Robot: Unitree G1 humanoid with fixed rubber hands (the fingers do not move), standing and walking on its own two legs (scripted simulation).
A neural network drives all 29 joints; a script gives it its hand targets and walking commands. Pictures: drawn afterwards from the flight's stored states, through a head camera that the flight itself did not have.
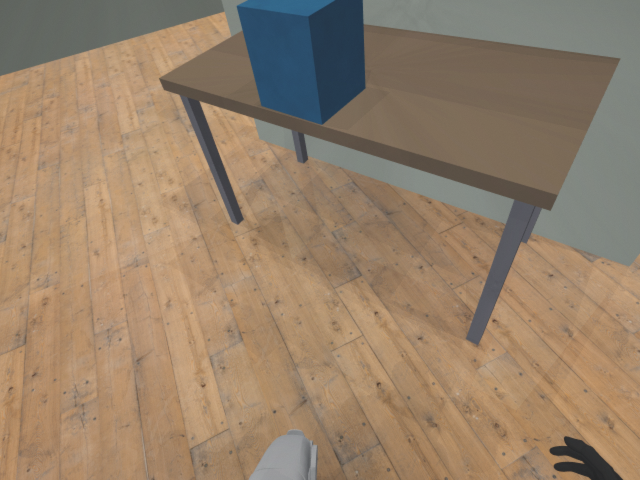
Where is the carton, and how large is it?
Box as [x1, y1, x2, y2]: [237, 0, 364, 124]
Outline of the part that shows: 237,5 261,105 322,124 364,88 362,0 247,0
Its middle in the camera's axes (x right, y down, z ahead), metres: -0.03 -0.46 +0.97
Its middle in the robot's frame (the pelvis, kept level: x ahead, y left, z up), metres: +1.04 +0.11 +0.07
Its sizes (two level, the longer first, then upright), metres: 0.210 0.200 0.250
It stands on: a table, 0.69 m high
